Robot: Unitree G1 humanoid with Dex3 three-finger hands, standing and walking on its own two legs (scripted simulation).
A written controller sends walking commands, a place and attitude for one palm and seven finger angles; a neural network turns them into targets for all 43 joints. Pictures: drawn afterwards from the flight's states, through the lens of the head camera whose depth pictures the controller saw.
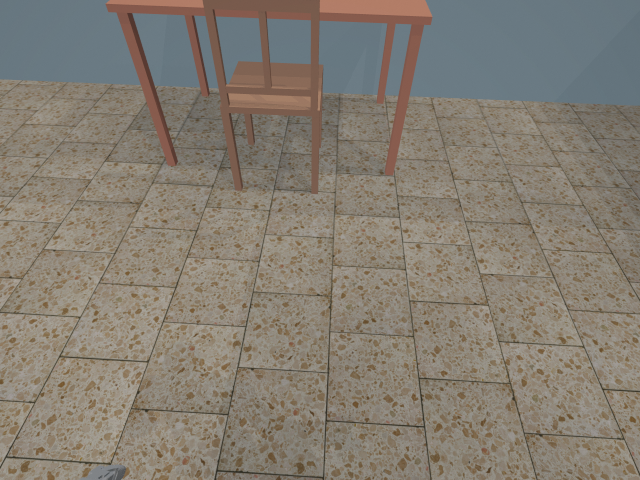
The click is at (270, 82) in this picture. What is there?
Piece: chair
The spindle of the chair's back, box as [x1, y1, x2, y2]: [258, 11, 271, 87]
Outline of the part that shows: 258,11 265,87 270,87 271,82 265,11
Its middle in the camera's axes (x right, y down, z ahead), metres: -0.20 -0.67 +1.38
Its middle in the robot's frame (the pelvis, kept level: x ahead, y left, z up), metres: +1.47 +0.28 -0.11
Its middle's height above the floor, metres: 0.66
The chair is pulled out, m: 0.00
